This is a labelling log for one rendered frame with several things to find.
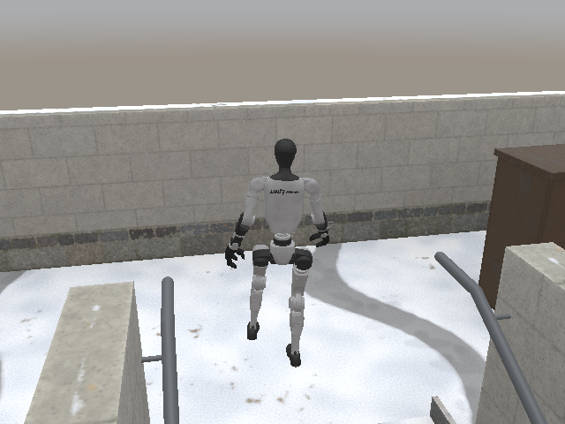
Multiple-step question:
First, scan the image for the left robot upper arm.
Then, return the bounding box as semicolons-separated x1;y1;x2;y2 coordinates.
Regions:
241;177;267;226

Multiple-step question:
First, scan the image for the left robot shin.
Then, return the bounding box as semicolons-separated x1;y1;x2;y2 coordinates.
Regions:
250;275;263;329

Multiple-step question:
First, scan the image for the robot right hand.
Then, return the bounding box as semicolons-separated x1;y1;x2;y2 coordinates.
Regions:
309;233;329;247

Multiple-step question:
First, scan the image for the right robot forearm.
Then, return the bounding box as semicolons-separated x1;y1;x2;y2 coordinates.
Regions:
315;211;329;238

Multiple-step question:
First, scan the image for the robot left thigh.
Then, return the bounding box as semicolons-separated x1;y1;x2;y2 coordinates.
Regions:
252;245;270;291

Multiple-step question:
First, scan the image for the robot left hand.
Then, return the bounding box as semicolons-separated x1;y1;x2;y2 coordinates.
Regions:
225;245;245;269

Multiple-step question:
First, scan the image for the right robot upper arm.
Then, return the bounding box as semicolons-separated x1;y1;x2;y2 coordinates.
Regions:
303;178;325;224

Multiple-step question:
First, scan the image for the left robot forearm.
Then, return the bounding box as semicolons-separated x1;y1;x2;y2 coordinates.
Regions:
229;212;249;250

